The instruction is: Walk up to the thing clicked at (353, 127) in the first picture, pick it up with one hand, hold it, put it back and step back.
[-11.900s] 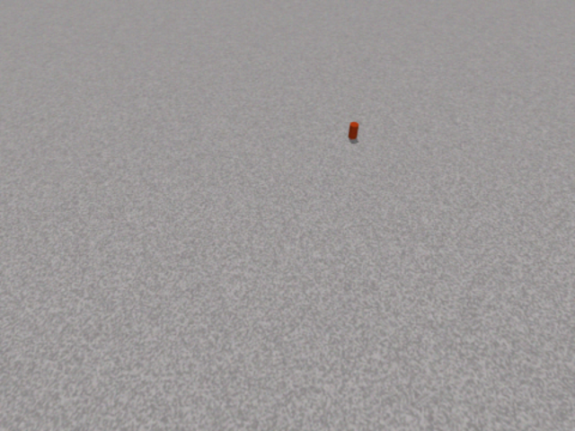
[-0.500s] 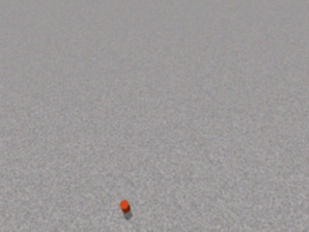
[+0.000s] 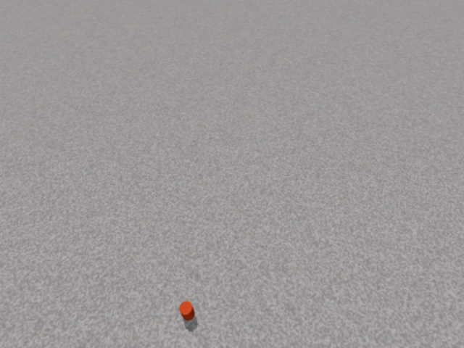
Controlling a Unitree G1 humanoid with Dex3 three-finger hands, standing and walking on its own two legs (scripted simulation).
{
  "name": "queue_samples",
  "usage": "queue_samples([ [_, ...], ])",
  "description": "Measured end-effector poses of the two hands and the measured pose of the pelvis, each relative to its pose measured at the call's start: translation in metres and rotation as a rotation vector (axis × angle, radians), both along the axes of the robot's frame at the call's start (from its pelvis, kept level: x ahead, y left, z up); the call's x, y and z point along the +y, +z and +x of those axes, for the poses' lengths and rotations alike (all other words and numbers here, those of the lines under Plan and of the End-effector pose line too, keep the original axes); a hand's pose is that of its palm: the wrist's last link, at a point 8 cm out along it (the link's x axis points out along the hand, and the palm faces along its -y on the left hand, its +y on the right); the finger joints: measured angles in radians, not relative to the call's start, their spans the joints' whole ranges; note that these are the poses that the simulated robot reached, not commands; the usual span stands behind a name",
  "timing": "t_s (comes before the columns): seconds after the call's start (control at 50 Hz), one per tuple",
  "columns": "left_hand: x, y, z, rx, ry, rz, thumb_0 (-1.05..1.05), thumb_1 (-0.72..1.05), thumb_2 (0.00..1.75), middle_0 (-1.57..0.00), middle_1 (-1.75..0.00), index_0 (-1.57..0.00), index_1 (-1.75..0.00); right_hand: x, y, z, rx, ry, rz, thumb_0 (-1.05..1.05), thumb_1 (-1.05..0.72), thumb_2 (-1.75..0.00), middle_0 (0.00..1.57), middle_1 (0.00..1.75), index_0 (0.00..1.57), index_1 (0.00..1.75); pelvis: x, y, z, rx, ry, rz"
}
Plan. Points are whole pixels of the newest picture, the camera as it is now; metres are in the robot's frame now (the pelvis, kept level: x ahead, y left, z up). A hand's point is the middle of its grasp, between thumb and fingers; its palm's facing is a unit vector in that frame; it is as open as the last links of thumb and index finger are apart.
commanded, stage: stand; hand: left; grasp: from above
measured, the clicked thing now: (187, 311) +0.37 +0.22 -0.74
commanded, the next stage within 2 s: rise first in 0.20 s
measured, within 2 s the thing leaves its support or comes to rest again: neither
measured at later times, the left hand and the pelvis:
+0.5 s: hand out of the picture +0.13 +0.25 -0.17, palm faces +0.00 -0.94 -0.34, open 8.4 cm; pelvis -0.02 +0.00 -0.02, yaw +0 degrees
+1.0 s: hand out of the picture +0.12 +0.26 -0.24, palm faces -0.17 -0.87 -0.46, open 13.3 cm; pelvis -0.02 +0.01 -0.09, yaw -1 degrees
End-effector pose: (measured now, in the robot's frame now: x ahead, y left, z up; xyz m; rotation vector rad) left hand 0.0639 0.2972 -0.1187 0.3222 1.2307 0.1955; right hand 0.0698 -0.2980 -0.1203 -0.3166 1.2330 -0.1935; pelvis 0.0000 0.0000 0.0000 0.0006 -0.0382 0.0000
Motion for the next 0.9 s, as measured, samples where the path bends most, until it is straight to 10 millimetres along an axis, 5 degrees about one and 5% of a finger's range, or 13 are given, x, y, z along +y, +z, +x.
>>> queue_samples([
  [0.32, 0.002, -0.001, -0.003, 0.007, -0.002, -0.002, 0.0, 0.9, 0.9, -0.2, -0.3, -0.2, -0.3, 0.002, 0.0, -0.005, 0.008, -0.002, 0.0, 0.0, -0.91, -0.9, 0.2, 0.3, 0.21, 0.3, 0.002, 0.0, -0.002, -0.001, 0.0, 0.0],
  [0.4, -0.002, -0.001, 0.019, -0.085, 0.03, -0.008, 0.01, 0.83, 0.91, -0.2, -0.37, -0.19, -0.37, 0.012, 0.0, 0.002, -0.091, -0.009, 0.007, 0.0, -0.92, -0.9, 0.2, 0.3, 0.2, 0.3, 0.003, -0.005, -0.009, 0.043, 0.008, -0.002],
  [0.58, -0.001, -0.016, 0.076, -0.135, -0.063, 0.01, 0.0, 0.35, 0.89, -0.2, -0.73, -0.2, -0.72, 0.039, -0.014, -0.004, -0.163, -0.042, 0.062, 0.0, -0.92, -0.9, 0.2, 0.3, 0.2, 0.3, 0.003, -0.023, -0.018, 0.154, -0.009, -0.003],
  [0.74, 0.001, -0.037, 0.071, -0.077, -0.101, 0.054, 0.0, -0.17, 0.9, -0.2, -0.9, -0.19, -0.9, 0.046, -0.027, 0.003, -0.217, -0.035, 0.073, 0.0, -0.91, -0.9, 0.21, 0.3, 0.21, 0.3, 0.008, -0.043, -0.016, 0.221, -0.014, -0.011],
  [0.9, 0.006, -0.063, 0.06, -0.097, -0.159, 0.092, 0.0, -0.38, 0.9, -0.21, -0.94, -0.2, -0.95, 0.046, -0.045, 0.033, -0.304, 0.015, 0.039, 0.01, -0.91, -0.9, 0.2, 0.3, 0.2, 0.3, 0.012, -0.074, -0.019, 0.291, -0.011, -0.022],
])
